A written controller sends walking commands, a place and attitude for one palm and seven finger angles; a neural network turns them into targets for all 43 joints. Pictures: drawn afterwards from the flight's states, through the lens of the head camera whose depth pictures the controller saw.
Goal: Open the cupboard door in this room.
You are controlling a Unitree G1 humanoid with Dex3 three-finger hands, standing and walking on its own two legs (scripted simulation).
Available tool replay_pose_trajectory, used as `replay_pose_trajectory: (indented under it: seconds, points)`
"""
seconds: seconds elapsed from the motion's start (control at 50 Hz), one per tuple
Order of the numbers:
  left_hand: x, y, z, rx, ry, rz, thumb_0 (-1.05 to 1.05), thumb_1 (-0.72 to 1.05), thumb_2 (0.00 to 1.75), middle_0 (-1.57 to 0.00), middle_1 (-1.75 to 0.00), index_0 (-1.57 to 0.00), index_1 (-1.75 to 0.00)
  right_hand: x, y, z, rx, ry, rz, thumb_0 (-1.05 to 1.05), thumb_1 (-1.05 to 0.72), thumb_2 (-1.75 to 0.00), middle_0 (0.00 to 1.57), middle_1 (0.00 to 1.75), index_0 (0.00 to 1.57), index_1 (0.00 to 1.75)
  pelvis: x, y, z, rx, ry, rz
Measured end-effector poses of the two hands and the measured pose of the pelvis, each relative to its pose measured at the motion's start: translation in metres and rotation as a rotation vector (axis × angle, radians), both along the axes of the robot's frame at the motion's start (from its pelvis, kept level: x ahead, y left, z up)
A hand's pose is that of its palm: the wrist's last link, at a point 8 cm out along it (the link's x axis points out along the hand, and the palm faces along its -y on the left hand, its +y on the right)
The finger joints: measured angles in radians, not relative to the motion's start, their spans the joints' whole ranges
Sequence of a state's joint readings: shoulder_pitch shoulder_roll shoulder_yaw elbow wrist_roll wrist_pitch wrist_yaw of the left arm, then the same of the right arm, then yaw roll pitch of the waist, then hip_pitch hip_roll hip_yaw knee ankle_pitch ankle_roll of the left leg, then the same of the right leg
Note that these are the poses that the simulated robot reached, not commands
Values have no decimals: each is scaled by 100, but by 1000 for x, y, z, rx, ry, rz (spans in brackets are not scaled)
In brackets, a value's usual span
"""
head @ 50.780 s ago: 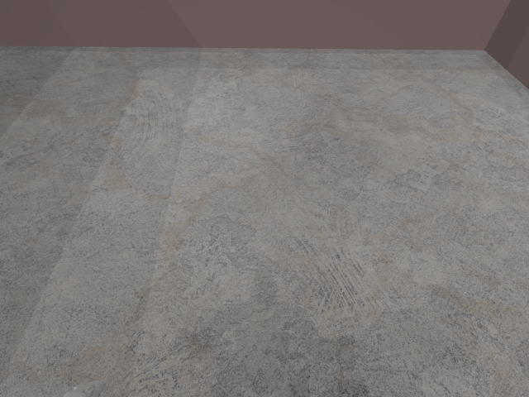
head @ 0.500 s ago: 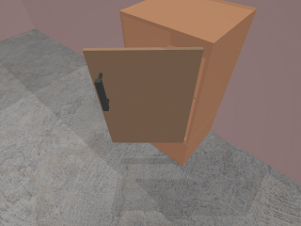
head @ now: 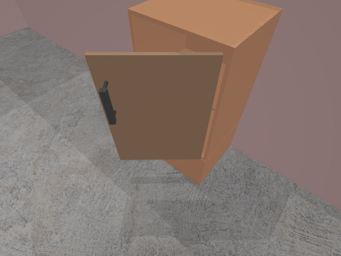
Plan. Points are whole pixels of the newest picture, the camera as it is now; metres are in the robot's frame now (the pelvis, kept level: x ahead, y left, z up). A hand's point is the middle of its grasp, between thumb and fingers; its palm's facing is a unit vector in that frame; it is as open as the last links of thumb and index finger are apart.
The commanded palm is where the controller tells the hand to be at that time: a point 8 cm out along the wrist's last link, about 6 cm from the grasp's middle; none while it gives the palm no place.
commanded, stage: look again from close up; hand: left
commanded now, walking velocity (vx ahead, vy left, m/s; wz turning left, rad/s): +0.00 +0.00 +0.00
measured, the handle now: (109, 103) +0.59 +0.24 -0.02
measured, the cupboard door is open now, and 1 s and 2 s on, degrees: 40 40 40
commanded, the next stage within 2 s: raise the hand with hooked fingers in 0.26 s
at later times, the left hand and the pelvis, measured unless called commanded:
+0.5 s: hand (90, 248) +0.16 +0.20 -0.08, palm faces +0.27 -0.94 -0.19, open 7.4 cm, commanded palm +0.12 +0.23 -0.07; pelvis +0.01 +0.00 -0.01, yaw +4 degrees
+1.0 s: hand (85, 240) +0.17 +0.21 -0.05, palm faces +0.03 -1.00 -0.05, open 9.9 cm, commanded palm +0.14 +0.27 -0.05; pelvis -0.05 -0.02 -0.10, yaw +5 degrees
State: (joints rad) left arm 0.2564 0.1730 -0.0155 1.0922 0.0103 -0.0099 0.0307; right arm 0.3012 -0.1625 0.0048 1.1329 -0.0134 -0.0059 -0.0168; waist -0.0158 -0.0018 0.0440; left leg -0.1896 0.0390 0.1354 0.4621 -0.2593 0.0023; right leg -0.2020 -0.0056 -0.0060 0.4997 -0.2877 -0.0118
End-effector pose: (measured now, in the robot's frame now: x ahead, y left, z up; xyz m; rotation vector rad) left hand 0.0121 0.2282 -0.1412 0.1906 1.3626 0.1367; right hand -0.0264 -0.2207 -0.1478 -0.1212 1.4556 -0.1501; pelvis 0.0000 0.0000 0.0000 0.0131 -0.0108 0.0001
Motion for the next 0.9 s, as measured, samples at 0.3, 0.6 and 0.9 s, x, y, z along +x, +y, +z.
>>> replay_pose_trajectory:
  seconds: [0.3,0.6,0.9]
  points:
    - [7,-4,-3,-9,10,16,1,91,89,-20,-30,-20,-30,46,-2,1,-11,-78,17,0,-92,-89,20,30,20,30,13,-1,0,-1,5,-4]
    - [166,3,133,-56,-1228,44,2,82,85,-20,-37,-21,-37,173,-34,36,-106,-729,164,1,-91,-89,20,30,20,30,-8,-7,-30,-1,144,75]
    - [104,28,82,-67,-1358,-55,2,47,71,-23,-58,-24,-58,223,-11,5,-83,-922,330,1,-91,-90,20,30,20,30,-45,-22,-104,-60,246,97]
